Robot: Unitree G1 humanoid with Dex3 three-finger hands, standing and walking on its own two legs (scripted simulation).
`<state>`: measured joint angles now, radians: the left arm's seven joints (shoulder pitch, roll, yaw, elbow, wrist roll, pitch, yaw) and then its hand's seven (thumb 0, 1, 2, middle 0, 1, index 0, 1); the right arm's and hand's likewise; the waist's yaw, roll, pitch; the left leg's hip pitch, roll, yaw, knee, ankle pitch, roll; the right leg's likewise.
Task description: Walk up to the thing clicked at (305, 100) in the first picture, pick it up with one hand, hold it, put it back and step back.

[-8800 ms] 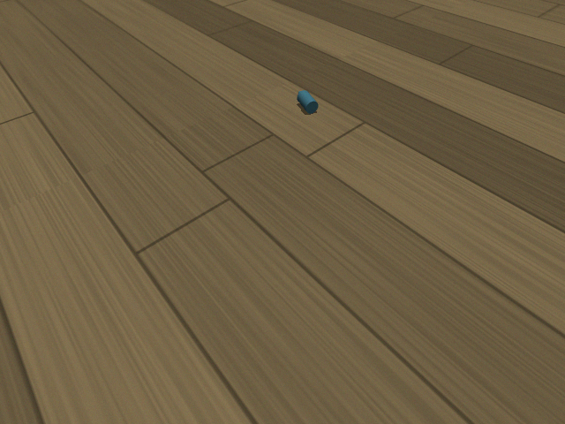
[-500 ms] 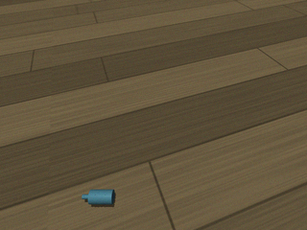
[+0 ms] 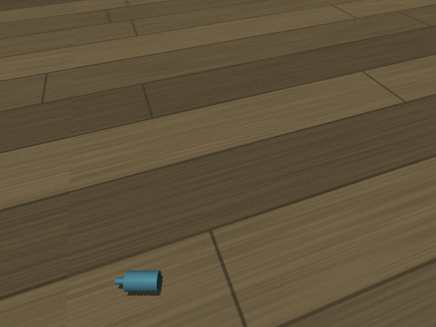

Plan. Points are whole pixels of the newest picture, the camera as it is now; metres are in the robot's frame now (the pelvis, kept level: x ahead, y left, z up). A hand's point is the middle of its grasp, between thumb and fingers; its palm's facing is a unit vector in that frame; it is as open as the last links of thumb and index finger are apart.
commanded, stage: stand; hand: left
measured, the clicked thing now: (137, 281) +0.44 +0.40 -0.74
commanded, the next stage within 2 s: none
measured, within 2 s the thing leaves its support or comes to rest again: neither
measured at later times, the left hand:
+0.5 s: hand out of the picture +0.07 +0.26 -0.16, palm faces -0.04 -0.94 -0.35, open 7.4 cm
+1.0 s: hand out of the picture +0.08 +0.25 -0.16, palm faces -0.04 -0.94 -0.35, open 7.4 cm
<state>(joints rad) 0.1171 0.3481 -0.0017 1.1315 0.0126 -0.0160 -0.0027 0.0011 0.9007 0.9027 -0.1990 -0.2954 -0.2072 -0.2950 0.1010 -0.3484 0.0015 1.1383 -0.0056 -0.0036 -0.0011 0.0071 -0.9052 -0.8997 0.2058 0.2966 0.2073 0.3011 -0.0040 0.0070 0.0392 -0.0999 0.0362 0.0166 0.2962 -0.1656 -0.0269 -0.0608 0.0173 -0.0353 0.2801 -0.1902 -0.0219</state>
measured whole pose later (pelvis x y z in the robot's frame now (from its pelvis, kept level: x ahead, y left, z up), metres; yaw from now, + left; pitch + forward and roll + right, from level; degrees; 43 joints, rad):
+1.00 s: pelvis +0.01 +0.00 +0.00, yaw +0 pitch -1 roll +0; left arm 0.12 0.35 -0.01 1.13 0.01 -0.02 0.00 0.00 0.90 0.90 -0.20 -0.30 -0.21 -0.30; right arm 0.11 -0.35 0.00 1.14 -0.01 0.00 0.00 0.01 -0.91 -0.90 0.21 0.30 0.21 0.30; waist 0.00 0.01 0.04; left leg -0.10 0.03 0.02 0.29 -0.17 -0.03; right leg -0.06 0.01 -0.03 0.29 -0.20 -0.02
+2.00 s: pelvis +0.00 +0.00 +0.00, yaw -1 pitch -2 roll +0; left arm 0.13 0.35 0.00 1.13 0.01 -0.01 0.00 0.00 0.90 0.90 -0.20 -0.30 -0.21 -0.30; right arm 0.12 -0.35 0.00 1.14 -0.01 -0.01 0.00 0.01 -0.91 -0.90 0.21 0.30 0.21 0.30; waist 0.00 0.01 0.04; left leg -0.09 0.03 0.03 0.29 -0.17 -0.02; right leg -0.06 0.01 -0.02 0.29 -0.20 -0.02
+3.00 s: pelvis +0.01 +0.17 -0.02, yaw +2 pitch -2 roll -1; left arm 0.22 0.42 0.04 0.95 0.01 0.01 0.02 0.00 0.90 0.90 -0.20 -0.30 -0.21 -0.29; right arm 0.19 -0.32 -0.05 0.87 -0.01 0.02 0.03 0.01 -0.90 -0.90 0.21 0.30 0.21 0.30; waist 0.01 -0.03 0.14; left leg -0.30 0.00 -0.01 0.62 -0.29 0.02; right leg -0.37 0.02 0.07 0.95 -0.51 -0.02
